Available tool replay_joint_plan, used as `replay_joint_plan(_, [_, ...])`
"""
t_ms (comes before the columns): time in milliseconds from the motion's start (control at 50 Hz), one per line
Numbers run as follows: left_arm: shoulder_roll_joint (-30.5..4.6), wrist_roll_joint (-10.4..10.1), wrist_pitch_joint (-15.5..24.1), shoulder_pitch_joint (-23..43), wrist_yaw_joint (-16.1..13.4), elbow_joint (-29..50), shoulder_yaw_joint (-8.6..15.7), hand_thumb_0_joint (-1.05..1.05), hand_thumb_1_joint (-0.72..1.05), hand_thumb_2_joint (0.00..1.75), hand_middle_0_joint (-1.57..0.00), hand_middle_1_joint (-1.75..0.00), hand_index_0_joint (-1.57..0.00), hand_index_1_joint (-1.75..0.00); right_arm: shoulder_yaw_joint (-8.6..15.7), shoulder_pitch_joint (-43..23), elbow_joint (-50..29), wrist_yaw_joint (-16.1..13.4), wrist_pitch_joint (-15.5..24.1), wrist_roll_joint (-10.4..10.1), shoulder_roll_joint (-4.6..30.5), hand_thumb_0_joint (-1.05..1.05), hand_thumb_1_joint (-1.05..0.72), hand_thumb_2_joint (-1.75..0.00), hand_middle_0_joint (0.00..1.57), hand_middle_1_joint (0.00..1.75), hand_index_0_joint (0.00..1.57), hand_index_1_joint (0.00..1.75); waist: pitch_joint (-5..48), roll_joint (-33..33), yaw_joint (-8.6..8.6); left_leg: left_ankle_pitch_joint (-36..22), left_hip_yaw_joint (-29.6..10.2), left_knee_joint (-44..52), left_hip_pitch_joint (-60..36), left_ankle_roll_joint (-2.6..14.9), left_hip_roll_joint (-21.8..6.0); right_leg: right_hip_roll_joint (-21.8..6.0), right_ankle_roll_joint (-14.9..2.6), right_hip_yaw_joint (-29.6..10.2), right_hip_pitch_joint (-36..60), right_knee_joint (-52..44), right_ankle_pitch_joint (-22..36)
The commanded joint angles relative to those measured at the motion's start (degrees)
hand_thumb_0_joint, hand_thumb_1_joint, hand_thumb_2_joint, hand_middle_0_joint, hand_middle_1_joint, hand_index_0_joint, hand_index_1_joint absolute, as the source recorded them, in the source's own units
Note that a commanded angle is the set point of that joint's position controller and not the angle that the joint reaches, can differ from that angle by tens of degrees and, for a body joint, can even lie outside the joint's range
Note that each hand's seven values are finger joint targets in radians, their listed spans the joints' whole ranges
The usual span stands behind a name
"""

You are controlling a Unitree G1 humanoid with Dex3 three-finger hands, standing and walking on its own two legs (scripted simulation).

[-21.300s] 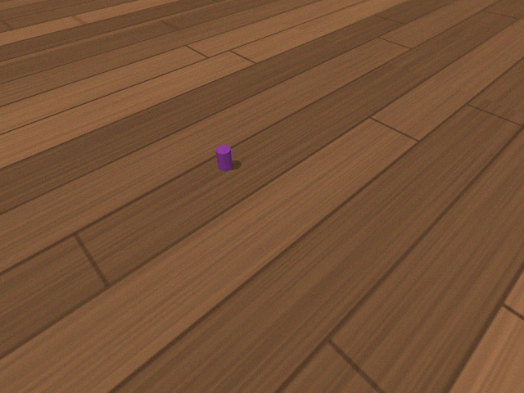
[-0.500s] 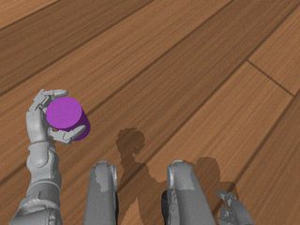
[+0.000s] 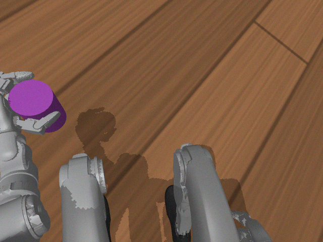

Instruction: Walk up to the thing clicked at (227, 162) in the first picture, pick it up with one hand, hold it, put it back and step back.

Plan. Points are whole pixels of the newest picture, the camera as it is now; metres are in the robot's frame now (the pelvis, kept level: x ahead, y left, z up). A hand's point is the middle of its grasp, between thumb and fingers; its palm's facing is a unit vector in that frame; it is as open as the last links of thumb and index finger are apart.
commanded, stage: crouch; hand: left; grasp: from the side
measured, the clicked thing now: (41, 108) +0.45 +0.26 -0.10
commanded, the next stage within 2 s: lower in 0.48 s
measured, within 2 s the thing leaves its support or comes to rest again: neither
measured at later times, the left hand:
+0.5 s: hand (42, 111) +0.46 +0.27 -0.14, palm faces +0.26 -0.96 -0.04, open 11.3 cm
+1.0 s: hand (52, 116) +0.47 +0.27 -0.21, palm faces +0.29 -0.96 -0.03, open 11.3 cm
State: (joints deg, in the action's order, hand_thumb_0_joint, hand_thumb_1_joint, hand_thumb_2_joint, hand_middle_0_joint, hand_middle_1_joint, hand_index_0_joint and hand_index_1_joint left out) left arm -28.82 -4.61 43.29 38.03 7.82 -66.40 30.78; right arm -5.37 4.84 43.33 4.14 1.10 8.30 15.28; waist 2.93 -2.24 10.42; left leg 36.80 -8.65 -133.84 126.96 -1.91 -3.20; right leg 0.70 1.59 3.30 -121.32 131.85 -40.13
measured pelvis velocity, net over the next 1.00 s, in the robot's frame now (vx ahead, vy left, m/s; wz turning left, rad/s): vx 0.00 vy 0.01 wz -0.13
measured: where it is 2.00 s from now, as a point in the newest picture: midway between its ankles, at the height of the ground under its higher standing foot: (141, 231)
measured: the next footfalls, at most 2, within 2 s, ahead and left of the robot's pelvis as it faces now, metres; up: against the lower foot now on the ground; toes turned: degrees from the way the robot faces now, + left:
none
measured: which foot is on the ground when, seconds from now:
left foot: down 0.00-1.00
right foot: down 0.00-1.00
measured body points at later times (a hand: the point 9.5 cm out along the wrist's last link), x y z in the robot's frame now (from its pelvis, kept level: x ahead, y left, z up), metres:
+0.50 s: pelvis +0.00 +0.01 -0.04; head +0.23 +0.10 +0.33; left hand +0.44 +0.32 -0.14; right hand +0.10 -0.27 -0.13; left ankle +0.10 +0.14 -0.32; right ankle +0.10 -0.13 -0.32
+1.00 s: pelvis +0.00 +0.01 -0.06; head +0.25 +0.13 +0.29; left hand +0.45 +0.32 -0.21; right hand +0.09 -0.27 -0.12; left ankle +0.10 +0.14 -0.32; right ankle +0.10 -0.12 -0.32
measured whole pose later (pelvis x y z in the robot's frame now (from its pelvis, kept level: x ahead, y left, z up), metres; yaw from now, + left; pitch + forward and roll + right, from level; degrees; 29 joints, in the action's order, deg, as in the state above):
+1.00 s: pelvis +0.00 +0.01 -0.06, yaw -7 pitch +19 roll -13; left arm -44.4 -4.2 51.5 37.8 4.8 -76.2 35.9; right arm -21.3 -3.5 37.0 6.4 -1.7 16.9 19.7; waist -12.4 -12.0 15.4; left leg 39.5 -18.8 -148.4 129.7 -2.5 -2.4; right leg 3.9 3.7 10.0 -120.5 139.5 -39.8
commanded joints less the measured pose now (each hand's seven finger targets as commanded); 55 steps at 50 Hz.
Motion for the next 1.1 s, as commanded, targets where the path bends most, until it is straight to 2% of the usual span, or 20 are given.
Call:
replay_joint_plan(0, [-19.9, -2.1, 8.0, 23.3, 0.6, 16.3, 4.2, 0.00, 0.08, 1.19, -1.14, -1.28, -1.14, -1.29, 3.2, 6.1, -3.0, -0.6, 0.3, 0.5, 13.9, 0.00, -0.93, -0.91, 0.20, 0.30, 0.20, 0.30, 39.9, 17.0, -1.57, -2.8, 5.3, 12.6, -27.0, 1.93, 1.1, 2.1, -3.34, 3.9, 17.1, -13.1, 8.1])
replay_joint_plan(80, [-21.6, -1.9, 7.8, 21.9, 0.9, 16.0, 5.6, 0.00, 0.12, 1.20, -1.14, -1.28, -1.14, -1.29, 2.5, 6.3, -3.1, -0.3, -0.5, 1.2, 14.9, 0.00, -0.92, -0.91, 0.20, 0.30, 0.20, 0.30, 39.8, 18.3, -1.49, -5.7, 4.5, 10.8, -26.8, 1.63, 1.0, 2.4, -3.38, 4.6, 16.7, -10.8, 10.6])
replay_joint_plan(140, [-21.0, -1.9, 7.9, 21.5, 1.1, 17.0, 5.5, 0.00, 0.14, 1.21, -1.14, -1.29, -1.14, -1.30, 2.0, 6.1, -3.0, -0.1, -1.0, 1.8, 15.3, 0.00, -0.92, -0.91, 0.20, 0.30, 0.20, 0.30, 39.4, 19.0, -0.87, -7.4, 4.0, 9.0, -27.3, 1.63, 0.7, 2.6, -3.26, 5.0, 16.1, -9.6, 12.2])
replay_joint_plan(180, [-22.6, -2.1, 8.2, 22.6, 1.0, 18.3, 5.9, 0.00, 0.13, 1.20, -1.14, -1.29, -1.15, -1.30, 1.4, 6.5, -3.0, -0.1, -1.2, 2.2, 15.7, 0.00, -0.93, -0.91, 0.20, 0.30, 0.20, 0.30, 40.0, 19.7, -0.14, -8.3, 3.7, 7.9, -26.8, 1.61, 0.5, 2.8, -3.08, 5.0, 17.7, -9.2, 13.4])
replay_joint_plan(220, [-23.6, -1.2, 8.3, 22.8, 0.8, 18.6, 5.5, 0.00, 0.10, 1.19, -1.14, -1.28, -1.14, -1.29, 1.1, 5.8, -2.9, -0.1, -1.5, 2.5, 15.9, 0.00, -0.93, -0.91, 0.20, 0.30, 0.20, 0.30, 38.1, 21.6, 0.06, -7.5, 3.3, 8.0, -27.0, 1.35, 0.4, 2.9, -3.31, 5.5, 15.6, -8.4, 12.4])
replay_joint_plan(260, [-22.2, -1.4, 8.4, 22.4, 0.9, 18.7, 4.8, 0.00, 0.11, 1.20, -1.14, -1.29, -1.15, -1.30, 0.7, 5.4, -3.2, 0.1, -1.7, 2.8, 16.4, 0.00, -0.93, -0.92, 0.20, 0.30, 0.20, 0.30, 37.5, 21.8, 0.84, -7.9, 2.6, 7.6, -28.1, 1.22, 0.2, 2.9, -3.35, 6.2, 14.5, -7.8, 12.7])
replay_joint_plan(300, [-23.1, -1.8, 8.7, 23.3, 0.8, 19.3, 4.6, 0.00, 0.10, 1.18, -1.14, -1.28, -1.14, -1.29, 0.1, 5.6, -3.3, 0.2, -1.9, 3.2, 16.6, 0.00, -0.93, -0.91, 0.20, 0.30, 0.20, 0.30, 37.9, 22.0, 1.70, -7.6, 2.6, 6.6, -26.8, 1.24, 0.2, 3.0, -3.16, 6.2, 16.5, -7.9, 13.1])
replay_joint_plan(320, [-23.6, -1.9, 8.7, 22.2, 0.9, 19.0, 5.3, 0.00, 0.11, 1.18, -1.14, -1.28, -1.14, -1.29, -0.1, 5.5, -3.2, 0.1, -1.9, 3.2, 16.9, 0.00, -0.93, -0.92, 0.20, 0.30, 0.20, 0.30, 37.7, 22.1, 1.28, -8.6, 2.4, 6.6, -27.6, 1.13, 0.2, 3.0, -3.15, 6.4, 16.4, -7.5, 13.9])
replay_joint_plan(340, [-23.3, -1.8, 8.7, 22.4, 0.8, 19.0, 4.4, 0.00, 0.10, 1.18, -1.13, -1.28, -1.14, -1.28, -0.2, 4.9, -3.3, 0.2, -2.0, 3.3, 16.8, 0.00, -0.93, -0.91, 0.20, 0.30, 0.20, 0.30, 36.9, 22.1, 1.21, -8.0, 2.5, 6.3, -26.7, 1.15, 0.1, 3.1, -3.25, 6.4, 15.5, -7.3, 13.2])
replay_joint_plan(400, [-22.7, -1.9, 9.1, 22.9, 0.7, 17.6, 3.8, 0.00, 0.11, 1.19, -1.16, -1.30, -1.17, -1.30, -1.2, 4.7, -3.4, 0.3, -2.1, 3.8, 17.8, 0.00, -0.93, -0.92, 0.20, 0.30, 0.20, 0.30, 35.8, 23.1, 3.13, -8.5, 1.3, 5.8, -28.3, 0.84, -0.1, 3.0, -3.16, 7.4, 14.9, -6.7, 13.9])
replay_joint_plan(420, [-23.9, -1.8, 9.2, 22.4, 0.4, 17.9, 4.3, 0.00, 0.11, 1.19, -1.15, -1.29, -1.16, -1.30, -1.3, 4.2, -3.6, 0.3, -2.1, 3.9, 17.9, 0.00, -0.93, -0.92, 0.20, 0.30, 0.20, 0.30, 35.5, 22.7, 2.40, -8.6, 1.5, 5.4, -27.7, 0.93, -0.1, 3.1, -3.18, 7.3, 15.3, -6.6, 14.0])
replay_joint_plan(520, [-25.7, -1.5, 9.9, 22.3, -0.2, 15.5, 4.5, 0.00, 0.08, 1.18, -1.17, -1.31, -1.18, -1.31, -2.8, 2.9, -4.4, 0.4, -2.3, 4.6, 18.3, 0.00, -0.93, -0.91, 0.20, 0.30, 0.20, 0.30, 32.6, 21.7, 3.33, -6.0, 1.2, 4.6, -24.4, 1.12, -0.1, 3.3, -2.97, 7.8, 16.0, -6.6, 12.5])
replay_joint_plan(560, [-26.6, -1.2, 10.2, 20.7, -0.6, 15.3, 5.2, 0.00, 0.11, 1.19, -1.20, -1.32, -1.21, -1.33, -3.1, 2.6, -4.6, 0.6, -2.5, 4.8, 18.7, 0.00, -0.93, -0.91, 0.20, 0.30, 0.20, 0.30, 32.9, 22.9, 2.64, -6.8, 0.8, 4.8, -26.4, 0.79, -0.3, 3.4, -3.17, 8.1, 15.3, -6.1, 12.8])
replay_joint_plan(660, [-25.8, -1.7, 11.0, 20.0, -1.5, 8.0, 5.5, 0.00, 0.04, 1.19, -1.20, -1.36, -1.22, -1.36, -5.1, 1.5, -5.4, 1.0, -2.9, 5.4, 19.9, 0.00, -0.93, -0.91, 0.20, 0.30, 0.20, 0.30, 28.2, 20.3, 5.30, -6.1, -0.5, 3.4, -23.6, 0.86, -0.5, 3.7, -2.80, 9.4, 15.6, -5.8, 12.9])
replay_joint_plan(720, [-29.1, -0.7, 12.6, 19.9, -1.6, 6.7, 5.6, 0.00, 0.05, 1.17, -1.18, -1.34, -1.20, -1.33, -6.5, 0.0, -5.9, 1.0, -3.2, 6.3, 20.5, 0.00, -0.93, -0.91, 0.20, 0.30, 0.20, 0.30, 27.0, 21.0, 5.44, -6.9, -0.9, 2.6, -23.9, 0.85, -0.8, 3.9, -2.70, 9.7, 16.4, -5.5, 13.6])
replay_joint_plan(760, [-29.0, -0.6, 13.5, 19.8, -1.6, 6.8, 5.0, 0.00, 0.06, 1.17, -1.20, -1.35, -1.22, -1.34, -7.4, -0.7, -6.3, 1.2, -3.1, 7.0, 20.9, 0.00, -0.93, -0.91, 0.20, 0.30, 0.20, 0.30, 27.9, 22.0, 6.01, -8.0, -1.2, 2.1, -25.7, 0.71, -1.0, 4.0, -2.66, 9.9, 17.4, -5.3, 14.7])
replay_joint_plan(820, [-32.2, -1.3, 14.9, 19.7, -2.1, 7.0, 7.2, 0.00, 0.06, 1.16, -1.18, -1.33, -1.20, -1.32, -8.4, -1.6, -7.0, 1.3, -2.9, 7.6, 22.0, 0.00, -0.93, -0.91, 0.20, 0.30, 0.20, 0.30, 27.9, 23.3, 6.07, -7.6, -2.0, 2.2, -26.6, 0.51, -1.2, 4.2, -2.57, 10.6, 17.8, -4.9, 14.5])
replay_joint_plan(840, [-31.7, -1.6, 15.3, 20.5, -2.1, 6.7, 6.6, 0.00, 0.07, 1.16, -1.17, -1.33, -1.20, -1.32, -8.9, -1.8, -6.9, 1.3, -3.0, 7.9, 22.1, 0.00, -0.93, -0.91, 0.20, 0.30, 0.20, 0.30, 27.7, 23.6, 6.89, -7.8, -2.1, 1.7, -26.7, 0.48, -1.3, 4.2, -2.48, 10.7, 18.1, -4.8, 14.8])
replay_joint_plan(1000, [-35.6, -1.0, 17.8, 19.1, -3.8, 6.2, 7.0, 0.00, 0.05, 1.15, -1.14, -1.31, -1.16, -1.30, -11.6, -3.9, -7.0, 1.3, -3.1, 9.8, 23.4, 0.00, -0.94, -0.91, 0.20, 0.30, 0.20, 0.30, 25.8, 27.0, 7.94, -10.7, -3.7, 1.1, -29.3, -0.15, -2.2, 4.6, -2.29, 11.8, 19.4, -3.8, 17.4])
replay_joint_plan(1080, [-35.7, -0.8, 18.7, 19.6, -4.4, 4.4, 6.1, 0.00, 0.04, 1.15, -1.13, -1.30, -1.15, -1.30, -12.7, -5.4, -7.5, 1.3, -3.2, 10.5, 24.0, 0.00, -0.93, -0.91, 0.20, 0.30, 0.20, 0.30, 23.8, 26.4, 8.98, -9.1, -4.3, 0.7, -28.4, -0.10, -2.3, 4.9, -2.09, 12.5, 19.4, -4.1, 16.7])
